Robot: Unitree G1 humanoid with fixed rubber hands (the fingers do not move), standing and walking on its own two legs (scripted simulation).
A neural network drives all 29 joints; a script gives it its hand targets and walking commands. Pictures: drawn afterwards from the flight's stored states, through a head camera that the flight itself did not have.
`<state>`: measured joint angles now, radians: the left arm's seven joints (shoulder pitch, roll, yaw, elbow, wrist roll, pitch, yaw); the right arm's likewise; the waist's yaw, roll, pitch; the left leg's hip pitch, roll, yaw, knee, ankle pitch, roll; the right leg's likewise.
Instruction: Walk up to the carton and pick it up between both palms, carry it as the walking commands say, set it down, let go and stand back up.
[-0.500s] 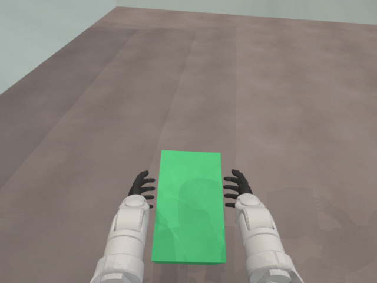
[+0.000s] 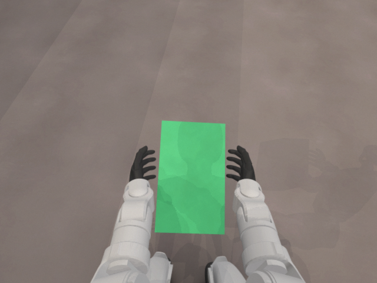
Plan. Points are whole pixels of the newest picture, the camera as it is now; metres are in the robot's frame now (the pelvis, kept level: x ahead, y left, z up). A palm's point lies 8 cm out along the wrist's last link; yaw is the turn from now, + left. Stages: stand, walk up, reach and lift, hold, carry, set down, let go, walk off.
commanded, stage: set down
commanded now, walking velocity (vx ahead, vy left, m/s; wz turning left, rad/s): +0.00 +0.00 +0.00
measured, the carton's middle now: (190, 176) +0.39 +0.02 -0.14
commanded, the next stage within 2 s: none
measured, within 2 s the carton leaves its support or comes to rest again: neither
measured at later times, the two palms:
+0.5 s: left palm (144, 180) +0.37 +0.14 -0.14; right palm (233, 181) +0.38 -0.10 -0.13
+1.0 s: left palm (148, 183) +0.39 +0.15 -0.23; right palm (225, 185) +0.40 -0.09 -0.22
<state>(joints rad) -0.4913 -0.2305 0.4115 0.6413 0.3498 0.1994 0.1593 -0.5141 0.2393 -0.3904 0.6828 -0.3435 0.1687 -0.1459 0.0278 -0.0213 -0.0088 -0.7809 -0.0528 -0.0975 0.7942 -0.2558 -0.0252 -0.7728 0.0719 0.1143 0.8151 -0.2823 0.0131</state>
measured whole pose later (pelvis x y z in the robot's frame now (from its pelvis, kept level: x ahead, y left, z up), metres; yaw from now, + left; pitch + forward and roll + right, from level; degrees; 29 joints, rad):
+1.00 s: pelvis -0.01 +0.00 -0.14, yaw +0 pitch +35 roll +0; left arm -0.75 -0.11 0.36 0.74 0.20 0.13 0.22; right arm -0.74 0.22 -0.40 0.71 -0.21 0.09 -0.26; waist 0.03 -0.04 -0.12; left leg -1.59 -0.11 -0.11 1.47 -0.48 -0.05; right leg -1.58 0.15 0.12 1.47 -0.50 0.05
